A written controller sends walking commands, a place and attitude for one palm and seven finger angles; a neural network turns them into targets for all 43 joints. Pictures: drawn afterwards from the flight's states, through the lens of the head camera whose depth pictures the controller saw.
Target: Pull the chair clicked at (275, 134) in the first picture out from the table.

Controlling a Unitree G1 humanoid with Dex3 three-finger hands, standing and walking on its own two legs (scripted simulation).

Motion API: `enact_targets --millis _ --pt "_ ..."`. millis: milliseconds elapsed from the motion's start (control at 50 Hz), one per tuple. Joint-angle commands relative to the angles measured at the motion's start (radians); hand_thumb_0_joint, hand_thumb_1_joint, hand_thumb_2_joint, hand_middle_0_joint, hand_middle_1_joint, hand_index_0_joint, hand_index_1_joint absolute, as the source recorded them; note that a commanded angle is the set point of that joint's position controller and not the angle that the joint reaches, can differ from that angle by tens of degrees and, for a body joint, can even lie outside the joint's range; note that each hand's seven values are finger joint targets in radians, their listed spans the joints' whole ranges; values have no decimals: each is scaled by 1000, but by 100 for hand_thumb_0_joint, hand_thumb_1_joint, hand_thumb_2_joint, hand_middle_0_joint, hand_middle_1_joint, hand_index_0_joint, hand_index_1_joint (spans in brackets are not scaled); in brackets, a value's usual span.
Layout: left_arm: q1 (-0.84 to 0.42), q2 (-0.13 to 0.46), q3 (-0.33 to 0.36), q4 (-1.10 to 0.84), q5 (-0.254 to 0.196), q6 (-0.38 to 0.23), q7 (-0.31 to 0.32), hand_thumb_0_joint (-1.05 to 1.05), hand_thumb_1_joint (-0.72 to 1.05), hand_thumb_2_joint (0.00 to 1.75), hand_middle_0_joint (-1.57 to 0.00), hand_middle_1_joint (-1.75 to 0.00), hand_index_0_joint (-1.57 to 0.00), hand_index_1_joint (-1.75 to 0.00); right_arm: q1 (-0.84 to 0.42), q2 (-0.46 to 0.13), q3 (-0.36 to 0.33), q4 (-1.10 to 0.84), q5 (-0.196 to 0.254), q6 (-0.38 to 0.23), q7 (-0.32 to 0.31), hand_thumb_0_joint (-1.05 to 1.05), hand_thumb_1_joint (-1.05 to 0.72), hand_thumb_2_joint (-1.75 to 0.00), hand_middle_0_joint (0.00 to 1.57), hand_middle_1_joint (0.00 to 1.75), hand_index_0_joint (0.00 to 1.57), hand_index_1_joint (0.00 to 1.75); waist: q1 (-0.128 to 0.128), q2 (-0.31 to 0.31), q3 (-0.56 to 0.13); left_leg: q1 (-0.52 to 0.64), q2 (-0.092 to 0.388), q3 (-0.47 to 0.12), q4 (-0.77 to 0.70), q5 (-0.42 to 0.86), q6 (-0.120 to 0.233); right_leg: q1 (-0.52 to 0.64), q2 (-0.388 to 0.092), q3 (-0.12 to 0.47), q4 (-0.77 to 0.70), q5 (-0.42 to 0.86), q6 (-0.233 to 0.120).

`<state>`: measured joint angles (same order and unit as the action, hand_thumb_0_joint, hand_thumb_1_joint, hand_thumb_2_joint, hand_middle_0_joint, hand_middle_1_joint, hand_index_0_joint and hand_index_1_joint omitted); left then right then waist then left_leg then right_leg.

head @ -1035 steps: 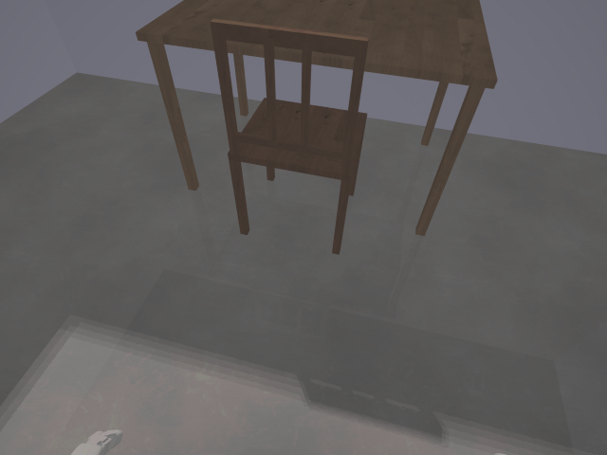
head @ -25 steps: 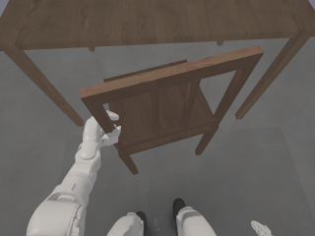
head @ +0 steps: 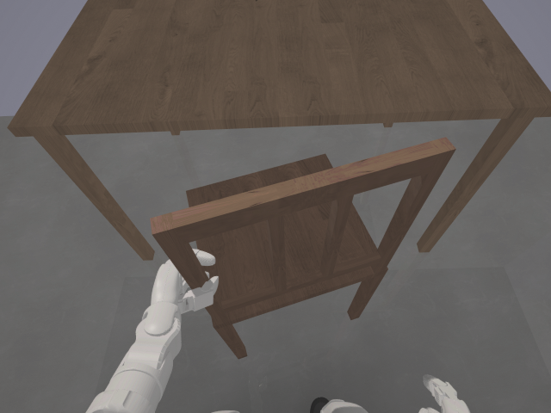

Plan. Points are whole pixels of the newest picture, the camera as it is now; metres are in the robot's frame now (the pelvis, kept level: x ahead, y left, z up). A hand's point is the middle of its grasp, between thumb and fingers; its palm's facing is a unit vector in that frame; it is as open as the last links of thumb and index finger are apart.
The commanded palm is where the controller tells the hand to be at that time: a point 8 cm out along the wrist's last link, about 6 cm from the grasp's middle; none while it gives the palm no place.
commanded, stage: stop walking, hand still on the chair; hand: left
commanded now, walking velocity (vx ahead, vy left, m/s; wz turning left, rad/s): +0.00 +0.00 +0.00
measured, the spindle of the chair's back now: (277, 256) +0.37 +0.02 -0.09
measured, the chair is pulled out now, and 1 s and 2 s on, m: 0.12 0.12 0.12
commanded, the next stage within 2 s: open the thumb and straighten the fingers in 0.48 s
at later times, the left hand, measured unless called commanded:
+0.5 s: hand (205, 289) +0.30 +0.14 -0.07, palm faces +0.05 -0.99 -0.16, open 6.0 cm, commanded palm +0.29 +0.19 -0.05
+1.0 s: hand (198, 286) +0.31 +0.15 -0.07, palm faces +0.02 -0.99 -0.14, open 12.7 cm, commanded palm +0.29 +0.19 -0.04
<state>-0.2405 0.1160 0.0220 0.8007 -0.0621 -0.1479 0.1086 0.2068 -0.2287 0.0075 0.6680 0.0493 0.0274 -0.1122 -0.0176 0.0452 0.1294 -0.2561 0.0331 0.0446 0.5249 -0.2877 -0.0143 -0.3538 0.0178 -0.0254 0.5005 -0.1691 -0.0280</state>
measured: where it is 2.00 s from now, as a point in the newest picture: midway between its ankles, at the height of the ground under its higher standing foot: outside the picture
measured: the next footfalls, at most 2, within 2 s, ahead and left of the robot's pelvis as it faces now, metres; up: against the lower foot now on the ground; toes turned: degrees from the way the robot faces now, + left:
none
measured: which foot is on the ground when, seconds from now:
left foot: down 0.00-1.00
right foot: down 0.00-1.00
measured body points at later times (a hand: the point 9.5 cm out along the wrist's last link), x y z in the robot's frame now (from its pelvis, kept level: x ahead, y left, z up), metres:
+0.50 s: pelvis +0.04 +0.01 +0.01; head +0.07 -0.01 +0.45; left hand +0.30 +0.19 -0.05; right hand +0.18 -0.24 -0.11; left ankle -0.01 +0.13 -0.73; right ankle +0.06 -0.10 -0.73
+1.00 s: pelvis +0.03 +0.02 -0.02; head +0.09 +0.01 +0.43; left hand +0.30 +0.20 -0.06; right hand +0.18 -0.23 -0.12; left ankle -0.01 +0.13 -0.73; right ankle +0.06 -0.10 -0.73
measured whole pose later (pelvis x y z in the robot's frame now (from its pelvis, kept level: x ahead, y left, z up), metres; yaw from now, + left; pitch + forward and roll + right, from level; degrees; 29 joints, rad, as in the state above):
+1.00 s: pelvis +0.03 +0.02 -0.02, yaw +2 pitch +10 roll +0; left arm -0.04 0.13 -0.05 0.42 -0.06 0.06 0.07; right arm 0.22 -0.27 -0.01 0.61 0.05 -0.08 0.00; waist -0.04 0.04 -0.04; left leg -0.47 -0.01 0.02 0.70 -0.39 0.02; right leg -0.56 -0.03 -0.05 0.68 -0.29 0.00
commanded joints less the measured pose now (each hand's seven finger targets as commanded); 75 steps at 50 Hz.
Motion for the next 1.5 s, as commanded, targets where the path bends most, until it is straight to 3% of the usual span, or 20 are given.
enact_targets --millis 0,80,140,380,560,580,600,620,640,700,760,800,1040,1080,1160,1200,1340,1380,1400,1480 --pt "-219 191 27 -230 38 -26 -1 0 90 90 -50 -145 -50 -145 -24 -124 -44 -117 -10 -50 -19 0 -90 -90 20 30 20 30 5 -10 -371 142 83 -62 -87 190 37 205 -130 121 -81 202 30" --pt "-152 184 21 -267 40 -18 -13 0 90 90 -50 -145 -50 -145 -34 -127 -53 -116 -16 -46 -22 0 -90 -90 20 30 20 30 -2 -30 -397 209 96 -52 -64 409 23 254 -142 108 -40 497 23" --pt "-110 161 4 -291 41 -13 -17 0 90 90 -50 -145 -50 -145 -41 -124 -52 -126 -19 -37 -18 0 -90 -90 20 30 20 30 -3 -22 -399 224 99 -43 -61 468 16 271 -146 100 -26 556 13" --pt "-57 168 7 -317 36 11 -7 0 90 90 -50 -145 -50 -145 -64 -116 -38 -151 -19 -7 -9 0 -90 -90 20 30 20 30 5 21 -319 184 85 -60 -134 269 21 242 -125 107 -98 276 4" --pt "-25 153 -1 -319 39 3 -6 0 90 90 -50 -145 -50 -145 -57 -115 -36 -148 -23 -8 -7 0 -90 -90 20 30 20 30 9 -4 -326 188 94 -70 -133 311 27 253 -128 103 -91 304 -1" --pt "48 88 -80 -300 -1 54 -23 0 78 84 -50 -145 -50 -145 -20 -155 -46 -148 17 -29 40 0 -90 -90 20 30 20 30 -60 -38 -315 15 12 -57 -123 282 16 189 -79 -9 -58 226 -2" --pt "44 98 -19 -319 -21 55 -28 0 66 78 -50 -145 -50 -145 -36 -159 -45 -141 16 -46 60 0 -90 -90 20 30 20 30 -17 -133 -302 -31 8 -45 -90 279 33 162 -70 -5 -37 235 -4" --pt "29 106 -17 -403 -20 47 -38 0 54 73 -50 -145 -50 -145 -45 -164 -53 -154 10 -62 70 0 -90 -90 20 30 20 30 -14 -137 -366 -34 0 -36 -72 284 40 184 -69 3 -25 266 -3" --pt "35 153 25 -424 -23 43 -33 0 42 67 -50 -145 -50 -145 -42 -159 -58 -148 10 -76 77 0 -90 -90 20 30 20 30 -14 -115 -365 -52 -10 -34 -48 256 43 171 -61 13 -11 251 1" --pt "36 116 -27 -542 -5 39 -39 0 5 49 -50 -145 -50 -145 -24 -148 -53 -158 3 -117 100 0 -90 -90 20 30 20 30 -20 -10 -413 -71 -27 -25 -12 247 36 134 -53 7 22 208 -4" --pt "86 111 -16 -522 -3 72 -42 0 -31 32 -50 -145 -50 -145 -15 -155 -57 -161 1 -137 111 0 -90 -90 20 30 20 30 -19 -35 -416 -122 -26 -29 25 233 34 86 -45 -5 61 182 -1" --pt "12 144 5 -548 -4 95 -39 0 -55 20 -45 -130 -45 -130 -11 -166 -58 -162 4 -139 110 0 -90 -90 20 30 20 30 -35 -66 -435 -145 -28 -35 39 202 35 69 -42 -9 78 153 6" --pt "14 39 -83 -642 7 181 -16 0 -55 20 -15 -43 -15 -43 -11 -158 -55 -211 -2 -162 98 0 -90 -90 20 30 20 30 -28 -69 -471 -149 -14 -71 127 272 12 -49 -38 -43 190 102 13" --pt "57 111 -2 -556 16 203 -12 0 -55 20 -10 -29 -10 -29 -10 -170 -55 -207 -6 -155 91 0 -90 -90 20 30 20 30 -18 -115 -435 -206 -20 -67 142 227 18 -57 -37 -40 201 97 11" --pt "4 124 5 -620 15 219 -30 0 -55 20 0 0 0 0 -29 -157 -41 -239 -2 -140 84 0 -90 -90 20 30 20 30 -16 -76 -451 -241 -35 -56 152 160 26 -38 -44 -26 209 77 13" --pt "-52 123 -16 -683 18 215 -38 0 -55 20 0 0 0 0 -29 -150 -37 -246 -3 -141 79 0 -90 -90 20 30 20 30 -22 1 -478 -211 -37 -59 163 181 25 -46 -45 -24 215 75 10" --pt "-13 69 -59 -632 -23 245 -75 0 -55 20 0 0 0 0 -14 -160 -34 -242 1 -159 70 0 -90 -90 20 30 20 30 -48 -90 -475 -235 -34 -76 186 174 30 -55 -41 -40 219 88 19" --pt "19 92 -36 -618 -21 256 -80 0 -55 20 0 0 0 0 -12 -167 -37 -244 1 -160 68 0 -90 -90 20 30 20 30 -38 -90 -472 -245 -36 -73 190 179 30 -51 -41 -39 220 95 17" --pt "39 185 56 -604 -19 259 -76 0 -55 20 0 0 0 0 -3 -175 -38 -240 1 -154 67 0 -90 -90 20 30 20 30 -24 -99 -475 -260 -39 -70 190 170 31 -37 -43 -33 222 100 17" --pt "186 170 38 -694 -9 263 -82 0 -55 20 0 0 0 0 -9 -162 -37 -283 1 -152 74 0 -90 -90 20 30 20 30 3 -60 -492 -273 -42 -56 186 185 28 -1 -49 -29 229 119 10"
